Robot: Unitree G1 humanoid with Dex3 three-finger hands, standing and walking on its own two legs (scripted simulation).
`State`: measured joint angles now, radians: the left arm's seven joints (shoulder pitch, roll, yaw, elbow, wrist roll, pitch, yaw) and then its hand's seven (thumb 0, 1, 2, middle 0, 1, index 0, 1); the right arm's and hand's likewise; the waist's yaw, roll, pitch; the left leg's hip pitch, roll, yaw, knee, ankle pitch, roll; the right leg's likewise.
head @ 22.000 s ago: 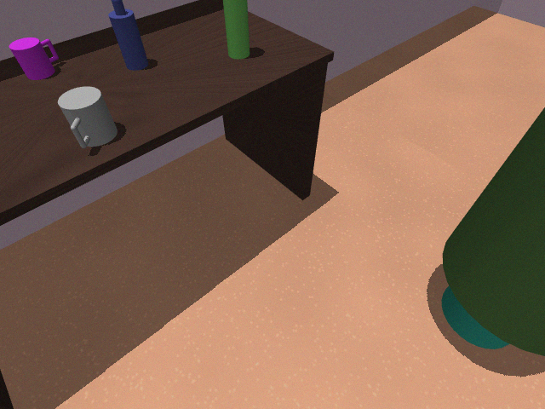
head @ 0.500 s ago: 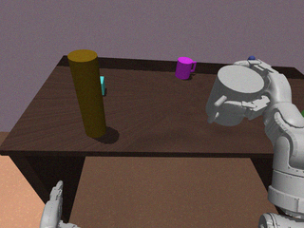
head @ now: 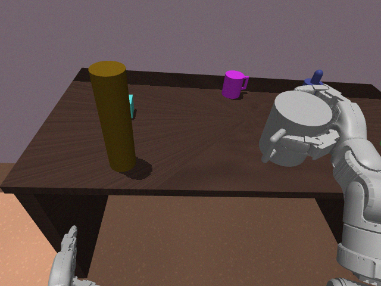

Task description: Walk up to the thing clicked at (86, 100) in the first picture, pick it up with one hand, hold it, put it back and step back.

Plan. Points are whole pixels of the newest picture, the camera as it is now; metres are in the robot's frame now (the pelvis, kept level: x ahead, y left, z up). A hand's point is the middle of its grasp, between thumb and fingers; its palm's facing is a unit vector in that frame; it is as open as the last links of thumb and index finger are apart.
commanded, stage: hold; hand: right
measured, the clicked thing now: (286, 133) +0.31 -0.15 +0.22
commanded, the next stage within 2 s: crouch in 1.48 s
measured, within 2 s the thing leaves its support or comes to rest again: neither
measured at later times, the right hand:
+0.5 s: hand (305, 119) +0.33 -0.18 +0.25, palm faces +0.12 +0.99 -0.02, open 12.1 cm
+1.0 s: hand (306, 121) +0.32 -0.18 +0.24, palm faces +0.13 +0.99 -0.03, open 12.1 cm
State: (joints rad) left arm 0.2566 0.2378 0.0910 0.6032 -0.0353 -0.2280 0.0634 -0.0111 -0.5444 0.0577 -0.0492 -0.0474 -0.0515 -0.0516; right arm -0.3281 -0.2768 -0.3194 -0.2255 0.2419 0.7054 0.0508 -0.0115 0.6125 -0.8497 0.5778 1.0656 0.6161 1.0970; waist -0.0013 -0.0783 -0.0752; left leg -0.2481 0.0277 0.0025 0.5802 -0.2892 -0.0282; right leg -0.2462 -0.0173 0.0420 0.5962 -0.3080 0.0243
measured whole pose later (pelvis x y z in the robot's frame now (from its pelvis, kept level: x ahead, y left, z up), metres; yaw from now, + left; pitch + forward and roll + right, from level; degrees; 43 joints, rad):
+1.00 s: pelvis +0.00 +0.00 +0.00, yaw +0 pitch -3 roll +0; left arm 0.27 0.23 0.10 0.64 -0.03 -0.23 0.07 -0.01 -0.55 0.07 -0.05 -0.05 -0.05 -0.06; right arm -0.34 -0.28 -0.33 -0.21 0.23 0.68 0.05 -0.01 0.61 -0.84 0.59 1.06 0.63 1.09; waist 0.00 -0.08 -0.06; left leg -0.25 0.03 0.00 0.59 -0.29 -0.03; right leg -0.25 -0.02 0.04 0.60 -0.31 0.03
